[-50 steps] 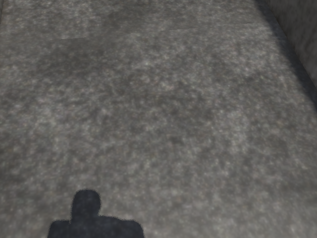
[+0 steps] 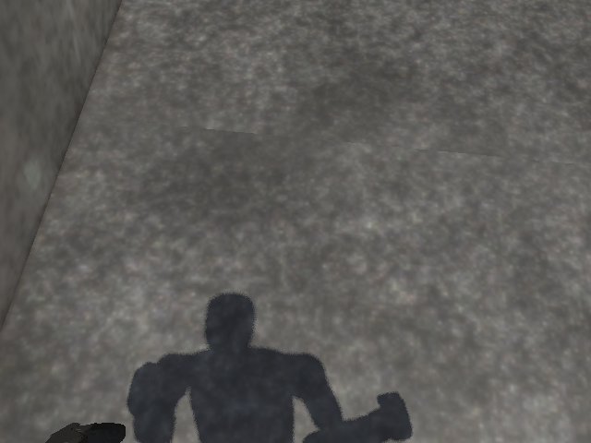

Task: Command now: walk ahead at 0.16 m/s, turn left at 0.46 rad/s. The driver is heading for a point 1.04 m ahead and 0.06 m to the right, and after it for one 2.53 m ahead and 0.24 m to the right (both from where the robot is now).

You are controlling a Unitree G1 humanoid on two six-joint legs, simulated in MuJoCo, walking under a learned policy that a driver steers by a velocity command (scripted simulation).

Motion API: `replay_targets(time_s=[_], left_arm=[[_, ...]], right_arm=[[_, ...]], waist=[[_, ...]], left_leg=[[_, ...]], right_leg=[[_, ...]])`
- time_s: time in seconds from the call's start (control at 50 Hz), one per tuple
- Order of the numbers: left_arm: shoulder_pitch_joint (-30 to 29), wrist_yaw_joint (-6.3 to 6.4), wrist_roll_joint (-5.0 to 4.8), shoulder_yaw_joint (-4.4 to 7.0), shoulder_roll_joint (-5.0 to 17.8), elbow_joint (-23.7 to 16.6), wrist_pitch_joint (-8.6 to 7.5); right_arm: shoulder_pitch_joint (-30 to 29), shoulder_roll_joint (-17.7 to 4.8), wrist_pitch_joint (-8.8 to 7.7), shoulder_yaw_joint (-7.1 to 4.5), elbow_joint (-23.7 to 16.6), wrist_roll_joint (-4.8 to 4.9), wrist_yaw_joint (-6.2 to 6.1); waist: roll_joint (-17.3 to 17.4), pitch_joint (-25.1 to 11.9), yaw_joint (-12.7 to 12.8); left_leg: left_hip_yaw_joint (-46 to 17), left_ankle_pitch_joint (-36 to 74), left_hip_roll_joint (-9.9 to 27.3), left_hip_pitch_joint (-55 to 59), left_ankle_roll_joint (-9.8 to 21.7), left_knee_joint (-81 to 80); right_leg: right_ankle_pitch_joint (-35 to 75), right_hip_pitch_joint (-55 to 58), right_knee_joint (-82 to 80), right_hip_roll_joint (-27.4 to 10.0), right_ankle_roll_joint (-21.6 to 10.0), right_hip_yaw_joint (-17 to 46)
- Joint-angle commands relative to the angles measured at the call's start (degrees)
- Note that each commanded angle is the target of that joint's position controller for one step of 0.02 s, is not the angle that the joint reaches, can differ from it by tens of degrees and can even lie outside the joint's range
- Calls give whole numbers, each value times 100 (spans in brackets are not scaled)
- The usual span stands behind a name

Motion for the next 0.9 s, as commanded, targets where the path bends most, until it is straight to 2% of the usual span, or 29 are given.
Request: replay_targets(time_s=[0.02,0.1,0.18,0.24,0.28,0.3,0.32,0.34,0.36,0.38,0.4,0.42,0.44,0.48,0.56,0.62,0.66,0.68,0.7,0.72,0.74,0.76,0.78,0.8,0.82,0.84,0.86,0.88,0.9], left_arm=[[732,1,-3,85,291,-188,32],[345,-24,-42,50,242,-342,-49],[379,-84,-108,55,235,-324,-182],[854,-127,-159,118,279,-160,-272],[1790,-155,-129,160,189,275,-320],[2500,-172,-34,196,306,496,-351],[2781,-224,-5,194,547,451,-327],[2556,-267,-78,342,1139,252,-313],[2248,-228,-101,425,1226,294,-355],[2010,-190,-37,294,830,291,-385],[1861,-198,61,164,555,259,-389],[1791,-205,58,97,405,258,-405],[1876,-191,24,43,230,340,-407],[2317,-166,-20,-32,28,552,-388],[2859,-41,-30,-39,111,737,-280],[3048,16,-66,-26,315,838,-207],[2976,-18,-122,4,486,881,-170],[2955,-36,-142,20,569,911,-159],[2946,-36,-146,39,651,961,-144],[2859,-17,-136,26,651,978,-108],[2606,-9,-124,26,704,893,-113],[2274,8,6,-30,639,637,-151],[2907,-60,128,-244,-373,468,-314],[2622,-206,-163,-107,53,521,-477],[1595,-226,-353,12,363,232,-535],[1063,-203,-306,-19,304,45,-574],[1020,-195,-205,-18,263,50,-531],[1348,-224,-206,-13,134,111,-460],[1563,-257,-234,-50,-36,152,-378]], right_arm=[[-221,-622,-96,-136,-532,29,-89],[46,-738,-73,-144,-491,-7,-151],[167,-804,-60,-151,-387,-5,-107],[41,-756,-67,-126,-319,51,-1],[-198,-438,-57,-33,-301,79,45],[-453,-85,-86,57,-403,48,69],[-282,440,-173,210,-451,-3,157],[72,170,-266,145,-591,178,216],[-565,-244,-318,45,-672,401,169],[-913,-488,-336,-18,-635,347,109],[-875,-320,-336,17,-498,207,113],[-686,-243,-337,27,-424,95,139],[-592,-143,-341,37,-366,65,183],[-624,98,-342,100,-302,91,248],[-1596,332,-421,234,-550,106,324],[-2203,493,-479,308,-690,207,429],[-2090,351,-503,255,-661,210,477],[-1973,238,-504,203,-661,182,482],[-1718,102,-488,131,-645,164,467],[-1148,-82,-464,20,-528,196,446],[-205,-400,-406,-128,-296,255,408],[1019,-836,-319,-251,3,271,311],[1361,-1289,-315,-305,205,237,280],[1684,-995,-285,-262,328,218,196],[1161,-679,-359,-171,457,210,126],[719,-481,-413,-91,519,116,117],[340,-195,-477,5,549,11,171],[69,104,-534,85,628,-110,233],[-13,254,-553,122,743,-85,267]], waist=[[697,-1101,385],[919,-979,147],[1071,-732,59],[1114,-486,243],[773,-248,656],[104,-282,871],[-889,-321,649],[-1506,-78,390],[-1327,624,476],[-595,867,509],[-343,744,413],[-411,622,283],[-492,517,239],[-533,319,316],[-346,283,679],[-738,409,848],[-977,380,680],[-1131,255,535],[-1334,7,302],[-1361,-434,-123],[-1341,-980,-668],[-700,-1914,-1188],[1714,-2900,-457],[1747,-3023,-841],[1133,-1196,-659],[499,-487,-418],[200,-226,-60],[470,-204,328],[645,-175,505]], left_leg=[[-1736,-688,1191,827,1009,-1296],[-2020,-1715,1390,985,922,-1501],[-2023,-2204,1513,772,864,-1506],[-1947,-2540,1476,369,793,-1330],[-1471,-2580,1057,-396,491,-479],[-943,-2062,617,-1272,143,1087],[-184,-2072,53,-2289,-256,3253],[-314,-2054,61,-3396,-341,3997],[-493,-1573,533,-4069,-327,4679],[-550,-828,736,-4141,-373,5070],[-499,-340,795,-3862,-438,5196],[-394,59,850,-3570,-501,5151],[-274,398,878,-3345,-558,5149],[22,707,884,-3166,-623,5289],[435,931,962,-3020,-704,3763],[755,744,768,-2250,-607,2308],[972,198,563,-1670,-384,1823],[1077,-128,402,-1245,-234,1686],[1140,-421,228,-706,-87,1581],[1237,-391,-9,192,87,1202],[877,41,97,1716,258,761],[-579,-381,1204,3874,470,702],[-3428,-1348,2653,5660,1153,-75],[-5494,-3256,2985,5443,1551,-1732],[-4607,-3198,2741,4355,1213,-1878],[-3570,-2248,2548,3192,1040,-1787],[-2665,-1317,2243,2182,856,-1796],[-1940,-735,1916,1551,748,-1835],[-1431,-508,1725,1231,692,-1883]], right_leg=[[342,23,-334,-28,115,-73],[184,-4,-1250,-80,184,-239],[-287,612,-2245,-29,-38,-472],[-427,1528,-3198,72,-369,-744],[23,2734,-4293,161,-635,-864],[-661,3550,-4708,-510,-837,333],[-1691,3993,-5237,-1587,-1175,2150],[-2945,4234,-6379,-2259,-2092,4185],[-4037,3788,-6760,-2540,-2260,4842],[-3116,3530,-6483,-2291,-2015,3982],[-2079,3288,-6299,-1778,-1779,2988],[-1463,3104,-6255,-1381,-1642,2308],[-957,3021,-6248,-1175,-1592,1836],[-180,3031,-6252,-981,-1612,1207],[1049,3490,-6436,-974,-1525,675],[1720,3691,-6766,-1128,-1483,472],[2751,3919,-6596,-1229,-1437,251],[3928,4017,-6275,-1267,-1398,138],[5263,4111,-5806,-1326,-1344,64],[6631,4096,-5029,-1262,-1224,-157],[6642,3477,-3985,-1184,-1046,-202],[4435,2013,-2314,-980,-909,-225],[-1117,79,-464,237,-643,268],[-1004,-867,607,500,-591,981],[-583,-1601,1230,121,-583,555],[-65,-1536,1285,-197,-646,264],[374,-1020,1152,-428,-694,174],[755,-603,1175,-588,-736,237],[806,-508,1375,-609,-763,202]])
